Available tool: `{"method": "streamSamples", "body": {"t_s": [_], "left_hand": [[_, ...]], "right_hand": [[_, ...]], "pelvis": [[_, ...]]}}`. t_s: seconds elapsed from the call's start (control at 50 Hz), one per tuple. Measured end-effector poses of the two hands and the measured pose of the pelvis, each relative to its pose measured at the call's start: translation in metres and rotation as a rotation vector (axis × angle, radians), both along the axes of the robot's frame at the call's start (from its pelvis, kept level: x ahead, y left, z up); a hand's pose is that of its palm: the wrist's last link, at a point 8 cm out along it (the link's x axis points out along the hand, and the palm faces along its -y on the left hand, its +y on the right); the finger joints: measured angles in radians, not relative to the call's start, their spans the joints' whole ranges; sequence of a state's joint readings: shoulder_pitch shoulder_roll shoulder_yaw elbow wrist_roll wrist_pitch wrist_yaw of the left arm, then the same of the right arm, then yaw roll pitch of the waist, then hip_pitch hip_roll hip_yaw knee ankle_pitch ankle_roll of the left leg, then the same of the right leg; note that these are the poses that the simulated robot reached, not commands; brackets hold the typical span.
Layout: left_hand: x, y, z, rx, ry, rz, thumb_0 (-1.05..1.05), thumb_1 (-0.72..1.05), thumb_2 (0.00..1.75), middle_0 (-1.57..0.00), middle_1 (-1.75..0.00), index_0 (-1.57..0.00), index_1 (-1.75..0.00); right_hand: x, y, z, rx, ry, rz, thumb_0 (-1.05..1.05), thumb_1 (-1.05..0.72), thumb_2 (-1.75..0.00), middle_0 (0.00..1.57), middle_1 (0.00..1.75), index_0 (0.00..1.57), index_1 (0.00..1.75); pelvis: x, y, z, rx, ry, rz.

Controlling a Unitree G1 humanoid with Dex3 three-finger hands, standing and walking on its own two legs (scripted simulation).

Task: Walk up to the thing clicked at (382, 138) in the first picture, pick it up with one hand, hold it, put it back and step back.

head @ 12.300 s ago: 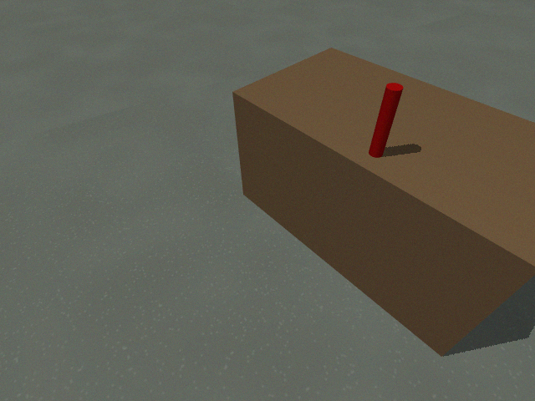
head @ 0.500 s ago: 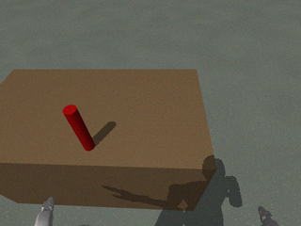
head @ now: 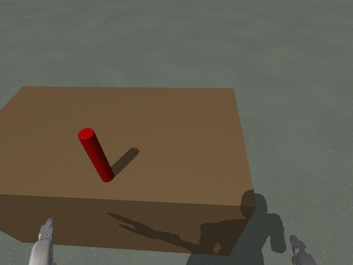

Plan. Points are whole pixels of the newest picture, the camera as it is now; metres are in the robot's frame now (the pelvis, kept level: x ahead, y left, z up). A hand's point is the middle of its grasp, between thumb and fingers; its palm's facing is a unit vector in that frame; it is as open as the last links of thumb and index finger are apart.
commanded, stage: rise first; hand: left
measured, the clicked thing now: (98, 157) +0.45 +0.29 -0.06
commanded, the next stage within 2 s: go down in 0.16 s
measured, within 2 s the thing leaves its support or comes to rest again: neither
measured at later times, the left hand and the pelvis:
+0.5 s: hand (61, 250) +0.18 +0.29 -0.04, palm faces +0.36 -0.87 -0.33, open 17.5 cm; pelvis -0.01 +0.00 +0.00, yaw +1 degrees
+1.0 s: hand (32, 201) +0.28 +0.39 -0.01, palm faces +0.37 -0.92 -0.11, open 17.6 cm; pelvis -0.03 +0.01 -0.04, yaw +0 degrees
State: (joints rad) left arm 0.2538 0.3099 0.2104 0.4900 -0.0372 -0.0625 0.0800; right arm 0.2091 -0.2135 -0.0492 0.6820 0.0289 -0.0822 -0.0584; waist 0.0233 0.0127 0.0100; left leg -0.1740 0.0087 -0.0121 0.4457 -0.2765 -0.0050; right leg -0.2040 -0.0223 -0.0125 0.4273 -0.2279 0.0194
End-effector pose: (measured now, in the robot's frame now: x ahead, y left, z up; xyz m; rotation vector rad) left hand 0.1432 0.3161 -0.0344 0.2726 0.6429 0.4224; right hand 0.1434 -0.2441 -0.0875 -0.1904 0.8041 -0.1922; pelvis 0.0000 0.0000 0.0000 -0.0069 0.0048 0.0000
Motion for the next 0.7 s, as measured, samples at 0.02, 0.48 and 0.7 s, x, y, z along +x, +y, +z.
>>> {"method": "streamSamples", "body": {"t_s": [0.02,0.48,0.7], "left_hand": [[0.000,0.000,0.001,0.001,-0.005,0.000,-0.01,-0.53,0.06,-0.05,-0.07,-0.05,-0.07],[-0.002,0.012,0.020,0.003,-0.123,0.019,-0.01,-0.59,0.03,-0.09,-0.08,-0.10,-0.08],[0.036,0.072,0.029,-0.018,-0.301,0.036,-0.02,-0.60,0.02,-0.09,-0.09,-0.11,-0.08]], "right_hand": [[0.000,0.001,0.001,0.001,-0.004,0.002,-0.01,0.51,-0.04,0.06,0.05,0.06,0.05],[-0.002,0.001,0.008,-0.012,-0.044,0.040,-0.01,0.49,-0.05,0.06,0.05,0.05,0.05],[-0.009,-0.002,0.007,-0.059,-0.049,0.048,-0.01,0.50,-0.04,0.06,0.05,0.05,0.05]], "pelvis": [[0.000,0.000,0.000,0.000,-0.002,0.000],[-0.008,-0.001,-0.003,-0.005,0.000,0.010],[-0.020,0.001,-0.017,-0.015,0.057,0.030]]}}
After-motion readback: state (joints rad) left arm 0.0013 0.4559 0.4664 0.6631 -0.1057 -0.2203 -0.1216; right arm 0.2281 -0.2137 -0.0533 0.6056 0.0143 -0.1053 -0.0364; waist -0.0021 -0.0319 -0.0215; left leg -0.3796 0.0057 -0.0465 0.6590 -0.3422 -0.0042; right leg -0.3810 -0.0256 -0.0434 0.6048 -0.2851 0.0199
